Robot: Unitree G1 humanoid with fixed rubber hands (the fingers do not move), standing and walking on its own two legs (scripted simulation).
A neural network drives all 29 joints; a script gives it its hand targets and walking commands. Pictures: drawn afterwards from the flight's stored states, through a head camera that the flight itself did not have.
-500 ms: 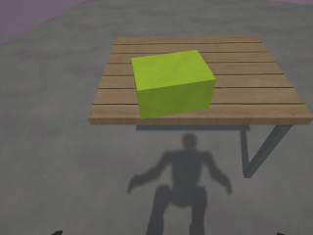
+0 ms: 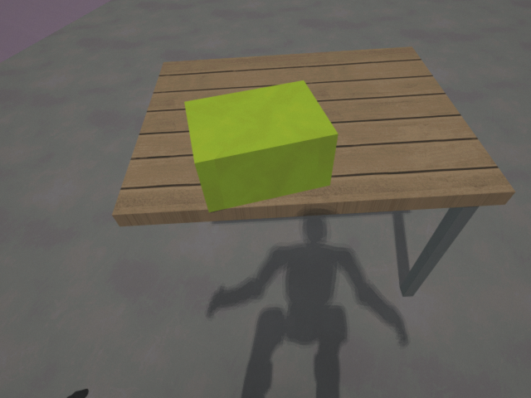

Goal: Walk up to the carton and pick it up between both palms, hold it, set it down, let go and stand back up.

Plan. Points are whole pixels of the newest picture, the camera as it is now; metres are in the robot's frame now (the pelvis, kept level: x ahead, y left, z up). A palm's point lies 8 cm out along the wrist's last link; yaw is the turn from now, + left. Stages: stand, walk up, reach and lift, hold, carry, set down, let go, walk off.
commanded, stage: walk up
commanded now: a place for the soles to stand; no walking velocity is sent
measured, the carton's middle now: (258, 144) +0.68 +0.04 -0.04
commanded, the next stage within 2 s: none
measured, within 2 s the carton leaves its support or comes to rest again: neither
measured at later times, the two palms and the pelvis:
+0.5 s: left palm (70, 380) +0.19 +0.35 -0.11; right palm (437, 291) +0.31 -0.28 -0.08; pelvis +0.17 +0.03 -0.01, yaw +3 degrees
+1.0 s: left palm (82, 297) +0.31 +0.35 -0.06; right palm (427, 294) +0.32 -0.28 -0.13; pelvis +0.22 +0.02 -0.01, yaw +0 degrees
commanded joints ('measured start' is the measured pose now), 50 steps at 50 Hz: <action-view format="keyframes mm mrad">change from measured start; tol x16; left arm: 1 147 288 88 -61 -18 2 23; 28 348 139 26 -198 -49 30 37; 50 29 157 24 -244 -5 31 67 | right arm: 1 -106 -168 -15 -129 -10 -17 -16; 15 -142 -107 -13 -245 -9 -26 30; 20 193 -264 -89 -210 -48 -46 7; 28 -54 -113 -36 -319 8 -45 -17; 50 22 -106 2 -220 38 34 -35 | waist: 1 133 -66 2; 14 99 -175 35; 20 -70 282 -190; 24 10 22 -79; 31 49 152 50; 38 65 130 -88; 41 72 -209 -105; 50 60 -228 -120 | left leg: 1 -548 -19 -118 399 -87 1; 12 -226 4 103 -36 292 -15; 18 7 -19 81 -143 211 44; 19 175 8 39 -161 170 74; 21 378 385 -638 -320 125 262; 28 -142 173 -18 -363 399 148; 36 -43 198 22 -134 703 180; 39 -127 157 19 0 443 121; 42 -193 -50 11 418 -236 -9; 50 -173 -43 -8 170 -126 -44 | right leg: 1 333 -393 587 -398 -380 -178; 6 224 -210 168 -294 474 -95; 8 192 -166 71 -282 579 -106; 16 185 -212 93 -195 383 -113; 19 33 -126 15 271 370 -74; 21 -332 120 96 698 -325 -12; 23 -284 33 187 750 -239 -26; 38 41 4 14 76 39 -5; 43 -147 -424 604 -226 121 -308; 50 39 -159 218 -129 1 -154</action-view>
